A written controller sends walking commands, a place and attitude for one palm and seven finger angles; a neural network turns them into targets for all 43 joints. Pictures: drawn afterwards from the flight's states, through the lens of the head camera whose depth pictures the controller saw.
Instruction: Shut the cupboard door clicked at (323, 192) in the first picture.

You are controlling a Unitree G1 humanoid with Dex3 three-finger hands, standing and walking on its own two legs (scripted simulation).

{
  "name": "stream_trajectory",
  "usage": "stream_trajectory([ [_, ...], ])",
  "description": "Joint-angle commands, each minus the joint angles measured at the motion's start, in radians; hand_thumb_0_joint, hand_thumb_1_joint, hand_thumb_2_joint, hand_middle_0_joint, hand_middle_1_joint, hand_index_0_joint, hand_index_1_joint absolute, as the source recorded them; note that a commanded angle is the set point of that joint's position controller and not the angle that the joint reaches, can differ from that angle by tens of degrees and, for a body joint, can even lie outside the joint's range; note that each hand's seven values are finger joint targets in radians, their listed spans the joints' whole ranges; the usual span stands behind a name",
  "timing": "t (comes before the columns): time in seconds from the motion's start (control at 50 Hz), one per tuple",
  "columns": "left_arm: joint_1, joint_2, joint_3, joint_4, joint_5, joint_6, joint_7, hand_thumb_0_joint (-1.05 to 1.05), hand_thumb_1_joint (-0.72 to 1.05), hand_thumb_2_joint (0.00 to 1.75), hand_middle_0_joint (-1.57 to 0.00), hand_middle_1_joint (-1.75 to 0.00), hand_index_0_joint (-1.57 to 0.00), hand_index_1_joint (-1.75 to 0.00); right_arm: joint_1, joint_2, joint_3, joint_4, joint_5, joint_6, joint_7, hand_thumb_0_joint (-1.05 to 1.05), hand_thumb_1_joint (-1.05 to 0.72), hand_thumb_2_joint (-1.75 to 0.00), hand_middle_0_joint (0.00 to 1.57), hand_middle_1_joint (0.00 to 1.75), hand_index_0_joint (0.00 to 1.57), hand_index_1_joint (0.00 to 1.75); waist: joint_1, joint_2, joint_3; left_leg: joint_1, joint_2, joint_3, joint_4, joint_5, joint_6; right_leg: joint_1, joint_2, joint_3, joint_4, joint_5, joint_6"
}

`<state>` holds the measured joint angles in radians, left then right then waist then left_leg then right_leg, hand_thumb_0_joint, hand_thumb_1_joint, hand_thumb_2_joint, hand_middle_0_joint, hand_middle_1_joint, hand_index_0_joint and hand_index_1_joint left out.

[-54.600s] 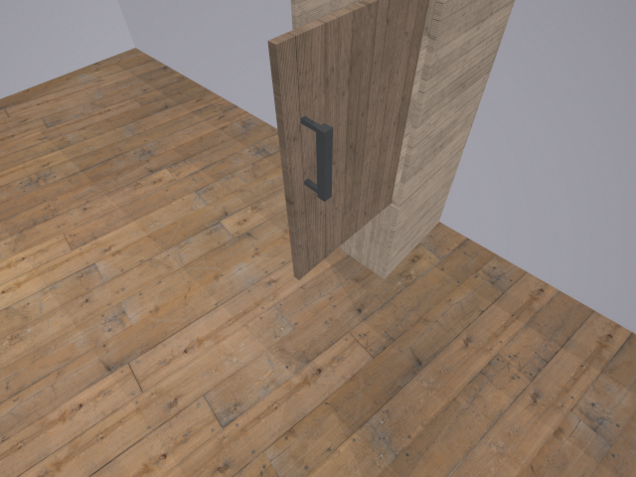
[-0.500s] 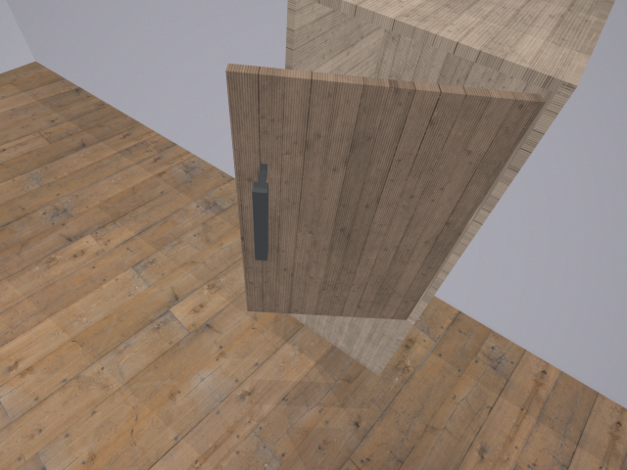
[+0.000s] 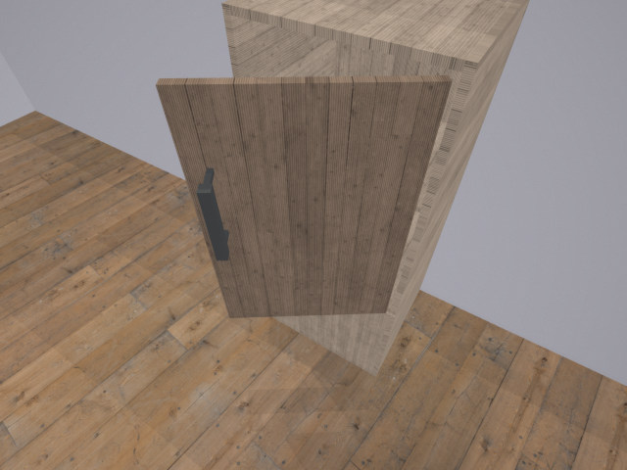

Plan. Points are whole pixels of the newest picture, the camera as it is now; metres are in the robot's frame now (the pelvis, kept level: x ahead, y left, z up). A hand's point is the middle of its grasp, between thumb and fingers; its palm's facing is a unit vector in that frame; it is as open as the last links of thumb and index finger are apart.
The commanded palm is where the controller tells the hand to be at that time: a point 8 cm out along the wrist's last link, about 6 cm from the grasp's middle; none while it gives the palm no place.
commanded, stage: come to a stop and stand still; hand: left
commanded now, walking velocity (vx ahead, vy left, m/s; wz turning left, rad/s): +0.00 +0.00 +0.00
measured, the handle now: (216, 216) +0.49 +0.18 +0.03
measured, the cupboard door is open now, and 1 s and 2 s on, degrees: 34 34 34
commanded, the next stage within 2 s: look again from close up in 0.34 s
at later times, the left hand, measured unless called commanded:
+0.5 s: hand out of the picture +0.00 +0.14 -0.18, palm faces +0.04 -0.99 -0.15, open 7.4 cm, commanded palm none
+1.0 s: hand out of the picture +0.05 +0.24 -0.18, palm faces -0.03 -0.97 -0.26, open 7.4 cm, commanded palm none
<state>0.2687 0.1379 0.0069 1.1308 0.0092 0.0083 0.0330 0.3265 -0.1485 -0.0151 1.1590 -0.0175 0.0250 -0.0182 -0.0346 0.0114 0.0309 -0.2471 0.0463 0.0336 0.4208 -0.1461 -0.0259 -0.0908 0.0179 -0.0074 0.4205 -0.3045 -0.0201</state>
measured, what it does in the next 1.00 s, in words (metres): stands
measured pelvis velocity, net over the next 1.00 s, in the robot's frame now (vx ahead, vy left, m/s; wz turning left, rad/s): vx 0.02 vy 0.04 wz -0.03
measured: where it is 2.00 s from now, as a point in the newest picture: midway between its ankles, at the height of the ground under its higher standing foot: outside the picture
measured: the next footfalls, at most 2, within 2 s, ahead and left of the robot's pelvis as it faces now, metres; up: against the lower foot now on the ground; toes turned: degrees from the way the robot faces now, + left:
none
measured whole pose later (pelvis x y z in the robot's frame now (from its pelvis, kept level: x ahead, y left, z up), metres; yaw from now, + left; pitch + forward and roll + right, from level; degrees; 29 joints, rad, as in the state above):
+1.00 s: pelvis +0.02 +0.04 -0.01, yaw -2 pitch +0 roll +0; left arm 0.27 0.22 -0.01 1.03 0.02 -0.01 0.04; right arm 0.21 -0.18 0.01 1.03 -0.02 -0.01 0.00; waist 0.01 -0.01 0.03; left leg -0.28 -0.02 0.07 0.52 -0.24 0.04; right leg -0.13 -0.04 0.04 0.50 -0.37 0.04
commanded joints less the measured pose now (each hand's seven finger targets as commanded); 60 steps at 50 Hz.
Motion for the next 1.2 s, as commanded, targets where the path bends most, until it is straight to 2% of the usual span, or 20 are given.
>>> stream_trajectory([
  [0.0, 0.057, 0.098, 0.017, -0.026, -0.005, -0.012, 0.002, 0.0, 0.9, 0.9, -0.2, -0.3, -0.2, -0.3, 0.05, -0.072, -0.008, -0.024, 0.002, -0.014, -0.014, 0.0, -0.9, -0.9, 0.2, 0.3, 0.2, 0.3, 0.012, -0.059, 0.085, 0.065, 0.037, -0.044, -0.024, 0.029, 0.02, -0.178, -0.121, 0.117, -0.171, -0.002, -0.035],
  [0.4, 0.122, 0.06, 0.017, -0.003, 0.001, -0.015, 0.007, 0.0, 0.9, 0.9, -0.2, -0.3, -0.2, -0.3, 0.002, -0.073, -0.009, -0.035, 0.007, -0.024, -0.03, 0.0, -0.9, -0.9, 0.2, 0.3, 0.2, 0.3, 0.027, -0.03, 0.064, 0.106, 0.058, -0.052, -0.013, 0.123, 0.031, -0.105, -0.11, 0.079, -0.117, 0.235, -0.019],
  [0.42, 0.217, 0.098, 0.014, 0.003, 0.02, -0.062, 0.046, 0.0, 0.9, 0.9, -0.2, -0.3, -0.2, -0.3, -0.143, -0.092, -0.008, -0.124, 0.016, -0.051, -0.012, 0.0, -0.9, -0.9, 0.2, 0.3, 0.2, 0.3, 0.087, -0.017, 0.057, 0.034, 0.041, 0.001, 0.243, 0.099, 0.011, -0.141, -0.183, 0.194, -0.126, 0.742, 0.047],
  [0.44, 0.149, 0.141, 0.02, -0.049, 0.019, -0.073, 0.042, 0.0, 0.9, 0.9, -0.2, -0.3, -0.2, -0.3, -0.075, -0.039, -0.004, -0.158, 0.01, -0.045, -0.004, 0.0, -0.9, -0.9, 0.2, 0.3, 0.2, 0.3, 0.007, -0.059, 0.013, -0.059, 0.002, -0.022, 0.228, -0.167, 0.028, -0.049, -0.21, 0.164, -0.048, 0.804, 0.009],
  [0.46, 0.125, 0.13, 0.015, -0.066, 0.017, -0.075, 0.036, 0.0, 0.9, 0.9, -0.2, -0.3, -0.2, -0.3, -0.044, -0.04, -0.006, -0.156, 0.009, -0.043, -0.003, 0.0, -0.9, -0.9, 0.2, 0.3, 0.2, 0.3, 0.005, -0.102, -0.028, -0.055, 0.005, -0.007, 0.208, -0.172, 0.034, -0.032, -0.188, 0.139, -0.016, 0.722, -0.031],
  [0.48, 0.115, 0.121, 0.018, -0.08, 0.016, -0.08, 0.035, 0.0, 0.9, 0.9, -0.2, -0.3, -0.2, -0.3, -0.024, -0.039, -0.003, -0.158, 0.005, -0.051, -0.001, 0.0, -0.9, -0.9, 0.2, 0.3, 0.2, 0.3, 0.005, -0.067, -0.075, -0.018, -0.006, 0.0, 0.151, -0.094, 0.032, 0.013, -0.175, 0.112, 0.035, 0.835, -0.044],
  [0.52, 0.129, 0.107, 0.017, -0.095, 0.007, -0.076, 0.036, 0.0, 0.9, 0.9, -0.2, -0.3, -0.2, -0.3, 0.005, -0.081, -0.007, -0.164, 0.006, -0.062, -0.007, 0.0, -0.9, -0.9, 0.2, 0.3, 0.2, 0.3, 0.007, -0.078, -0.113, 0.054, 0.029, -0.035, 0.126, 0.147, 0.059, -0.014, -0.123, 0.08, 0.085, 0.704, -0.03],
  [0.58, 0.14, 0.106, 0.009, -0.104, 0.011, -0.047, 0.032, 0.0, 0.9, 0.9, -0.2, -0.3, -0.2, -0.3, -0.034, -0.106, -0.005, -0.171, 0.006, -0.061, -0.014, 0.0, -0.9, -0.9, 0.2, 0.3, 0.2, 0.3, 0.034, 0.074, -0.017, 0.048, 0.06, -0.067, 0.128, 0.295, 0.076, -0.103, -0.088, 0.069, 0.052, 0.343, -0.021],
  [0.64, 0.117, 0.116, 0.005, -0.118, 0.011, -0.032, 0.026, 0.0, 0.9, 0.9, -0.2, -0.3, -0.2, -0.3, -0.049, -0.128, -0.008, -0.191, 0.006, -0.052, -0.011, 0.0, -0.9, -0.9, 0.2, 0.3, 0.2, 0.3, 0.032, -0.027, 0.02, 0.022, 0.061, -0.088, 0.082, 0.153, 0.076, -0.134, -0.074, 0.067, 0.029, 0.167, -0.016],
  [0.74, 0.09, 0.147, 0.005, -0.137, 0.009, -0.021, 0.017, 0.0, 0.9, 0.9, -0.2, -0.3, -0.2, -0.3, -0.08, -0.155, -0.009, -0.196, 0.002, -0.053, -0.006, 0.0, -0.9, -0.9, 0.2, 0.3, 0.2, 0.3, 0.043, 0.008, 0.024, 0.015, 0.064, -0.117, 0.007, 0.036, 0.087, -0.147, -0.069, 0.059, 0.026, 0.033, -0.007],
  [1.0, 0.049, 0.213, 0.008, -0.131, 0.01, -0.026, 0.006, 0.0, 0.9, 0.9, -0.2, -0.3, -0.2, -0.3, -0.112, -0.2, -0.013, -0.172, 0.005, -0.061, 0.0, 0.0, -0.9, -0.9, 0.2, 0.3, 0.2, 0.3, 0.044, -0.01, -0.028, 0.061, 0.059, -0.105, -0.026, 0.055, 0.084, -0.124, -0.096, 0.073, -0.005, 0.083, -0.001],
  [1.02, 0.094, 0.157, -0.002, -0.123, 0.024, -0.039, 0.043, 0.0, 0.9, 0.9, -0.2, -0.3, -0.2, -0.3, -0.118, -0.197, -0.013, -0.22, 0.013, -0.059, 0.001, 0.0, -0.9, -0.9, 0.2, 0.3, 0.2, 0.3, 0.039, -0.013, 0.013, 0.07, 0.081, -0.079, 0.152, 0.294, 0.056, -0.18, -0.12, 0.106, -0.016, 0.267, 0.012],
  [1.04, -0.78, 0.847, 0.531, -1.721, -0.064, -0.303, 0.084, 0.0, 0.9, 0.9, -0.2, -0.3, -0.2, -0.3, -0.003, -0.367, -0.063, -0.431, 0.037, -0.245, -0.073, 0.0, -0.9, -0.9, 0.2, 0.3, 0.2, 0.3, -0.107, 0.031, -0.361, 0.437, 0.023, -0.139, 0.226, 0.401, 0.048, -0.261, -0.021, -0.075, 0.278, 0.417, -0.005],
  [1.06, 0.037, 0.268, 0.094, -1.35, -0.105, -0.227, 0.072, 0.0, 0.9, 0.9, -0.22, -0.32, -0.22, -0.32, -0.075, -0.248, -0.003, -0.468, 0.089, -0.333, -0.106, 0.0, -0.9, -0.9, 0.2, 0.3, 0.2, 0.3, 0.013, 0.359, -0.545, 0.553, 0.083, -0.189, 0.133, 0.553, 0.022, -0.4, 0.005, -0.104, 0.441, 0.065, 0.02],
  [1.08, 0.252, 0.071, 0.033, -1.37, -0.167, -0.11, 0.073, 0.0, 0.9, 0.9, -0.24, -0.34, -0.24, -0.34, -0.108, -0.205, -0.019, -0.485, 0.065, -0.369, -0.081, 0.0, -0.9, -0.9, 0.2, 0.3, 0.2, 0.3, 0.029, 0.364, -0.514, 0.392, 0.053, -0.167, 0.061, 0.532, -0.028, -0.341, 0.003, -0.084, 0.495, -0.038, 0.008],
  [1.1, 0.115, 0.079, 0.036, -1.283, -0.152, -0.108, 0.076, 0.0, 0.9, 0.9, -0.25, -0.36, -0.25, -0.36, -0.095, -0.181, -0.03, -0.461, 0.063, -0.385, -0.051, 0.0, -0.9, -0.9, 0.2, 0.3, 0.2, 0.3, -0.009, 0.14, -0.268, 0.139, 0.039, -0.145, 0.051, 0.322, -0.007, -0.426, -0.017, -0.063, 0.436, -0.056, 0.017],
  [1.12, 0.079, 0.073, 0.071, -1.209, -0.16, -0.14, 0.062, 0.0, 0.9, 0.9, -0.27, -0.38, -0.27, -0.38, -0.117, -0.201, -0.056, -0.493, 0.05, -0.389, -0.035, 0.0, -0.9, -0.9, 0.2, 0.3, 0.2, 0.3, -0.016, 0.08, -0.071, -0.046, 0.014, -0.136, 0.095, 0.048, 0.001, -0.468, -0.018, -0.083, 0.336, -0.085, 0.006],
  [1.14, 0.122, 0.111, 0.139, -1.096, -0.17, -0.193, 0.037, 0.0, 0.9, 0.9, -0.29, -0.4, -0.29, -0.4, -0.136, -0.213, -0.063, -0.513, 0.048, -0.392, -0.025, 0.0, -0.9, -0.9, 0.2, 0.3, 0.2, 0.3, -0.007, 0.005, 0.008, -0.202, -0.023, -0.118, 0.166, -0.191, 0.006, -0.513, -0.022, -0.095, 0.249, -0.095, 0.0],
  [1.16, 0.217, 0.118, 0.195, -0.992, -0.196, -0.275, -0.001, 0.0, 0.9, 0.9, -0.31, -0.42, -0.31, -0.42, -0.148, -0.207, -0.062, -0.531, 0.044, -0.389, -0.021, 0.0, -0.9, -0.9, 0.2, 0.3, 0.2, 0.3, 0.012, -0.136, 0.015, -0.299, -0.046, -0.102, 0.246, -0.265, 0.011, -0.575, -0.019, -0.089, 0.224, -0.175, -0.001],
  [1.18, 0.318, 0.111, 0.22, -0.925, -0.219, -0.356, -0.064, 0.0, 0.9, 0.9, -0.33, -0.44, -0.33, -0.44, -0.157, -0.209, -0.065, -0.558, 0.043, -0.389, -0.008, 0.0, -0.9, -0.9, 0.2, 0.3, 0.2, 0.3, 0.052, -0.132, -0.032, -0.34, -0.063, -0.078, 0.327, -0.201, 0.014, -0.58, -0.023, -0.063, 0.254, -0.15, -0.012],
])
